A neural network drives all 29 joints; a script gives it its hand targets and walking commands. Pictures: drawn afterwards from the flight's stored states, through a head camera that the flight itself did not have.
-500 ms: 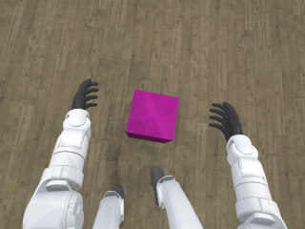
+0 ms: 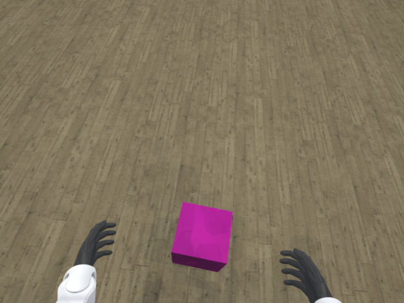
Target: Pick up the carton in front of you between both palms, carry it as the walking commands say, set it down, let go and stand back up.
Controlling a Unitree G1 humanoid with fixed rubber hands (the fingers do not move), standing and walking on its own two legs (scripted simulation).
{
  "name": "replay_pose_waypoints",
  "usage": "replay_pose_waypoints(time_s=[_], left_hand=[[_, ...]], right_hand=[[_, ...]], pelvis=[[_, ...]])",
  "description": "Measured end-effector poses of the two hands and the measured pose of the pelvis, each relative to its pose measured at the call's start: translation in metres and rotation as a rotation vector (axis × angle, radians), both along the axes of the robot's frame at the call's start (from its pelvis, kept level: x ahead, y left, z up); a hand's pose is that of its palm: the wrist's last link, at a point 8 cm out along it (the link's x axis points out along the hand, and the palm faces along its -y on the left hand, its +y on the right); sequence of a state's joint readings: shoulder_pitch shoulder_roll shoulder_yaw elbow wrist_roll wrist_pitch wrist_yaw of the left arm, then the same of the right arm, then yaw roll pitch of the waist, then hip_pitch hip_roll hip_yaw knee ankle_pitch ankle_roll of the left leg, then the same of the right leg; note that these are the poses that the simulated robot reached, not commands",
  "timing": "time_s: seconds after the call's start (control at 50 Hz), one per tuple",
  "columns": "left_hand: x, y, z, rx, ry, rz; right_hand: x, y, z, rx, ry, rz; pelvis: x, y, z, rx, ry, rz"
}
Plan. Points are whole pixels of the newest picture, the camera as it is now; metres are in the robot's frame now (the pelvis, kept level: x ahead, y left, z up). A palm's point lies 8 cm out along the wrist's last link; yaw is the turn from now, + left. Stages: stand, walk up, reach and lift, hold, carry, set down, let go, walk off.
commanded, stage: let go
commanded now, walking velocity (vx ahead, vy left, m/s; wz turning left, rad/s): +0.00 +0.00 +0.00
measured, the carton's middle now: (200, 238) +0.40 -0.08 -0.64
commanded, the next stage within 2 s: stand in 0.64 s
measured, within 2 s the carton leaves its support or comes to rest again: neither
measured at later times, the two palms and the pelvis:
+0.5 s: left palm out of the picture +0.14 +0.27 -0.07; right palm (307, 298) +0.14 -0.21 -0.06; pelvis -0.01 +0.03 +0.00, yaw +0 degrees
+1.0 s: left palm out of the picture +0.13 +0.29 -0.07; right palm (332, 292) +0.15 -0.28 -0.10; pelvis +0.01 -0.01 +0.00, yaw +2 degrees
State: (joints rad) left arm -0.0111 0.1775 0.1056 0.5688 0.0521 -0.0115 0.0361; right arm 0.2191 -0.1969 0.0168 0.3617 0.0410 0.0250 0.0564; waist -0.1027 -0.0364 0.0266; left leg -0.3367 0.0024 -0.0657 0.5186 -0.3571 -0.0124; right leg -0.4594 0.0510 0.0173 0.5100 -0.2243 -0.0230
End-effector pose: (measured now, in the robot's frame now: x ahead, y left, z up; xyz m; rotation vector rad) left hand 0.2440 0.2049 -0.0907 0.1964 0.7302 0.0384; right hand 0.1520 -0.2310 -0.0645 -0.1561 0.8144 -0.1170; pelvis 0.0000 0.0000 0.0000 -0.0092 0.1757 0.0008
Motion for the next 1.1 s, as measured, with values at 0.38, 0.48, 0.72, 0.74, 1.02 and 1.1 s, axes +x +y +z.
replay_pose_waypoints(time_s=[0.38,0.48,0.72,0.74,1.02,1.1], left_hand=[[-0.097,0.076,0.034,0.018,0.054,0.069],[-0.103,0.063,0.023,-0.001,0.064,0.074],[-0.098,0.036,0.019,0.043,0.094,0.038],[-0.102,0.040,0.016,0.072,0.114,0.040],[-0.119,0.089,0.024,0.239,0.196,0.169],[-0.127,0.089,0.020,0.233,0.229,0.190]], right_hand=[[0.002,0.045,-0.001,0.023,-0.019,0.043],[-0.006,0.025,0.001,-0.022,-0.005,-0.012],[-0.025,-0.015,-0.010,-0.080,0.080,-0.006],[-0.026,-0.020,-0.014,-0.095,0.085,0.002],[0.001,-0.053,-0.036,-0.148,0.110,0.066],[0.002,-0.056,-0.037,-0.162,0.132,0.076]], pelvis=[[-0.005,0.039,0.006,-0.015,-0.203,0.000],[-0.009,0.035,0.003,-0.012,-0.205,-0.005],[-0.014,0.010,0.002,-0.001,-0.214,-0.004],[-0.014,0.008,0.001,0.001,-0.206,-0.001],[0.011,-0.006,0.000,0.007,-0.178,0.040],[0.014,-0.007,0.001,0.008,-0.177,0.044]])
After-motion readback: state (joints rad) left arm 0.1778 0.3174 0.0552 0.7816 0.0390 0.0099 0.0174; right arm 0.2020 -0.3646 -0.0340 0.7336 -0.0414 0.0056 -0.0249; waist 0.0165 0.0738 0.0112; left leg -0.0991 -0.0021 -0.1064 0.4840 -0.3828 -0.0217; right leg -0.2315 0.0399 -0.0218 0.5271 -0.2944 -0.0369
